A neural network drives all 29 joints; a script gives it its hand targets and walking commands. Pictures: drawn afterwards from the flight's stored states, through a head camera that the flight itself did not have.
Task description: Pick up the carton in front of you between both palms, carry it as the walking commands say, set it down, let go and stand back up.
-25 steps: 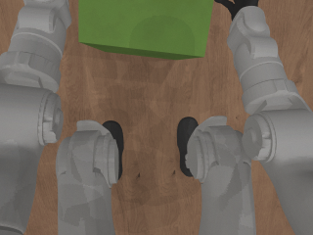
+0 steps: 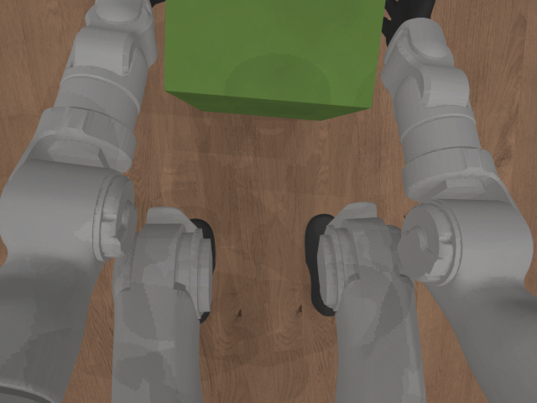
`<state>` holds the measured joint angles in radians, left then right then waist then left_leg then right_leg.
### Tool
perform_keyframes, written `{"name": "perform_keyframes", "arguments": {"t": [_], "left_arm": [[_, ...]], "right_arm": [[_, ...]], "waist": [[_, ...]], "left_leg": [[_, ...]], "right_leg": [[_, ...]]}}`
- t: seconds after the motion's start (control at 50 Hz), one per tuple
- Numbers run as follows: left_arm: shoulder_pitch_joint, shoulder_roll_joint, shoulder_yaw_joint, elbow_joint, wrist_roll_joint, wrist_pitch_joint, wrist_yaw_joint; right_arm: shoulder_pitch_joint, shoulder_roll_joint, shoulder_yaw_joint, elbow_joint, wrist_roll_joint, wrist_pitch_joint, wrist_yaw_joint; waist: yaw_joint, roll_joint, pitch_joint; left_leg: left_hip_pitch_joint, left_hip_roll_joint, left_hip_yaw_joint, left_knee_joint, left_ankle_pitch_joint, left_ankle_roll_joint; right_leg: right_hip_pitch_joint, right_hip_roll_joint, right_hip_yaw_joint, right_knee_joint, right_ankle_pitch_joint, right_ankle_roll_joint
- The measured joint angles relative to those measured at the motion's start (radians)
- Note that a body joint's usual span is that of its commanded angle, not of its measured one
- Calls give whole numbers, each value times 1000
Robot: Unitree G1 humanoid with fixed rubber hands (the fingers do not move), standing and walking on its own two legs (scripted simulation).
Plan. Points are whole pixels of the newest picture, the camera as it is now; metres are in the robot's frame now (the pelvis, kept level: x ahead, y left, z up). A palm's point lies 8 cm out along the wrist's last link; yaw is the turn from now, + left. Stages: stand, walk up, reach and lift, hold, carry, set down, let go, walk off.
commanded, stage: reach and lift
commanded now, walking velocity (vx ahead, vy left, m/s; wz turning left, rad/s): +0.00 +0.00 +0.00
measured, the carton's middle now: (270, 32) +0.54 +0.00 -0.23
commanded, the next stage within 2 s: none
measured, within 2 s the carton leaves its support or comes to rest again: neither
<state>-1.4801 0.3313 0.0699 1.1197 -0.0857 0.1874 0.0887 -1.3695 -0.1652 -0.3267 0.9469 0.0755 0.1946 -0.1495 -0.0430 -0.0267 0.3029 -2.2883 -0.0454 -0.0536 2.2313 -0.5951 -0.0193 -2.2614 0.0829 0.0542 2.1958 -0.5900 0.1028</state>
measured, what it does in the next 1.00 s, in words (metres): rises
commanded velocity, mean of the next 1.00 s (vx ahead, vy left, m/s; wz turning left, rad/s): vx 0.00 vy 0.00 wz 0.00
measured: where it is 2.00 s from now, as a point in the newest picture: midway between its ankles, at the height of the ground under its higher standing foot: (261, 284)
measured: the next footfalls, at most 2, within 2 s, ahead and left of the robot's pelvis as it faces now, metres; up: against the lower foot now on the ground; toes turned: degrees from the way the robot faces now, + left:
none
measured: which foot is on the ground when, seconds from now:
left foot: down 0.00-1.00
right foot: down 0.00-1.00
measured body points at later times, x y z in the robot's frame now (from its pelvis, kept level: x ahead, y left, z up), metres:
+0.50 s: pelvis -0.01 -0.01 +0.10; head +0.26 +0.02 +0.46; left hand +0.51 +0.16 +0.03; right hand +0.50 -0.15 +0.04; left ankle +0.10 +0.12 -0.33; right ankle +0.11 -0.14 -0.33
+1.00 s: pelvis +0.03 -0.01 +0.23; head +0.21 +0.01 +0.65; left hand +0.47 +0.16 +0.18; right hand +0.47 -0.14 +0.19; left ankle +0.10 +0.12 -0.33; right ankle +0.11 -0.14 -0.33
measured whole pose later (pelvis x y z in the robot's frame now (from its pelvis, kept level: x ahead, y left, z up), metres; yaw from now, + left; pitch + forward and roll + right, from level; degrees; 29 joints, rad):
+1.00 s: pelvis +0.03 -0.01 +0.23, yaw +3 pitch +36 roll -1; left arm -0.77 -0.02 0.35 0.70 0.19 0.37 0.05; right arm -0.71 0.10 -0.44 0.60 -0.17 0.35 -0.07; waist -0.03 0.00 -0.26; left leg -1.57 -0.10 -0.12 1.44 -0.49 -0.05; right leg -1.55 0.10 0.10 1.43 -0.50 0.06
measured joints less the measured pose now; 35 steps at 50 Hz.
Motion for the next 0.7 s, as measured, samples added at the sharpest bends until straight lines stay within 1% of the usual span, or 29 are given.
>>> {"name": "perform_keyframes", "arguments": {"t": [0.04, 0.1, 0.16, 0.22, 0.28, 0.34, 0.4, 0.48, 0.56, 0.62, 0.7], "left_arm": [[37, -17, -1, -53, -4, 17, 31], [92, -37, 11, -136, 1, 50, 38], [139, -65, 43, -201, 24, 91, 33], [176, -102, 112, -217, 79, 122, 14], [197, -137, 202, -188, 163, 146, -13], [220, -162, 261, -184, 235, 166, -34], [241, -187, 302, -197, 278, 173, -46], [265, -223, 336, -228, 315, 176, -50], [301, -254, 352, -274, 333, 185, -53], [347, -270, 347, -318, 329, 195, -54], [433, -284, 320, -382, 302, 208, -55]], "right_arm": [[38, 20, 0, -55, 16, 11, -36], [106, 50, -25, -144, 20, 27, -38], [173, 82, -54, -212, -5, 49, -29], [211, 115, -99, -232, -65, 78, -10], [215, 150, -171, -200, -158, 108, 18], [221, 181, -228, -197, -241, 136, 40], [239, 197, -254, -219, -286, 153, 58], [268, 200, -258, -254, -301, 166, 77], [302, 202, -244, -290, -296, 180, 85], [339, 208, -221, -318, -289, 189, 86], [409, 226, -183, -355, -275, 193, 81]], "waist": [[0, -6, -26], [2, -14, -78], [10, -20, -150], [17, -13, -228], [18, 1, -304], [13, 17, -354], [8, 28, -385], [5, 31, -415], [11, 26, -440], [20, 21, -458], [28, 16, -483]], "left_leg": [[-1, -6, -4, -9, 3, -6], [1, -21, -12, -34, 15, -21], [13, -36, -19, -69, 28, -37], [38, -49, -28, -117, 44, -46], [66, -61, -36, -181, 65, -50], [98, -69, -42, -250, 86, -49], [132, -71, -46, -310, 103, -46], [174, -67, -46, -374, 115, -43], [219, -60, -42, -429, 115, -40], [261, -56, -39, -470, 111, -39], [333, -55, -40, -526, 102, -38]], "right_leg": [[-1, 11, 6, -8, 2, 6], [-2, 20, 12, -28, 10, 9], [7, 21, 15, -56, 20, 7], [33, 15, 13, -98, 29, -1], [64, 9, 10, -158, 42, -10], [98, 8, 10, -226, 60, -15], [133, 11, 12, -286, 76, -17], [172, 19, 21, -352, 92, -14], [212, 28, 32, -407, 100, -11], [249, 32, 41, -446, 99, -12], [318, 30, 45, -499, 90, -19]]}}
